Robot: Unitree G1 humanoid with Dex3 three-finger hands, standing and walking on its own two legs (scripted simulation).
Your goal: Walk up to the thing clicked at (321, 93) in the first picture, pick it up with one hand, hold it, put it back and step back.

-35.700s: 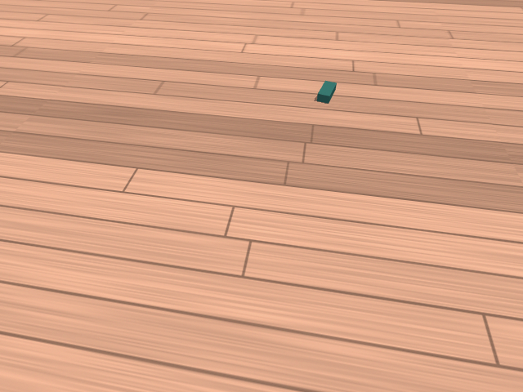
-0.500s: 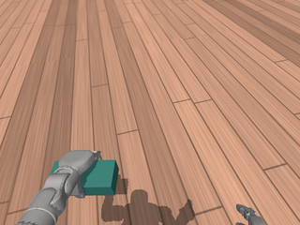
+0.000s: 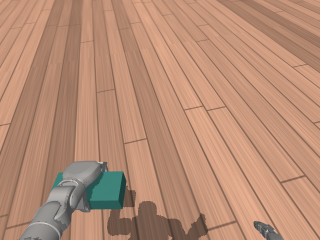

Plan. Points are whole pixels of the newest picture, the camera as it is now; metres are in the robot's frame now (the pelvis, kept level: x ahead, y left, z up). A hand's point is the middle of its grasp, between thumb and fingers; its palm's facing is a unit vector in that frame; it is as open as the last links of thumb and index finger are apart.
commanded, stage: crouch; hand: left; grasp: from above
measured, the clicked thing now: (89, 190) +0.29 +0.23 -0.07
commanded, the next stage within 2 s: none
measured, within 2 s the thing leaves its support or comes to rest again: neither
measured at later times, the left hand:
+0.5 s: hand (98, 199) +0.30 +0.23 -0.17, palm faces -0.45 +0.05 -0.89, open 11.2 cm
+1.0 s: hand (116, 206) +0.36 +0.24 -0.41, palm faces -0.48 +0.04 -0.88, open 11.2 cm
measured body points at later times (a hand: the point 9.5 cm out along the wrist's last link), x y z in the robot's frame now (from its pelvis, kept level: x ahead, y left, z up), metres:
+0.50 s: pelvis -0.02 +0.00 -0.06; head +0.06 +0.01 +0.38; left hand +0.32 +0.23 -0.11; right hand +0.10 -0.28 -0.18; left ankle +0.02 +0.13 -0.74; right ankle +0.01 -0.13 -0.74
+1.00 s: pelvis -0.06 +0.01 -0.27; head +0.13 +0.03 +0.14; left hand +0.38 +0.23 -0.36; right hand -0.02 -0.26 -0.39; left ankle +0.02 +0.13 -0.74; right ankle +0.01 -0.13 -0.74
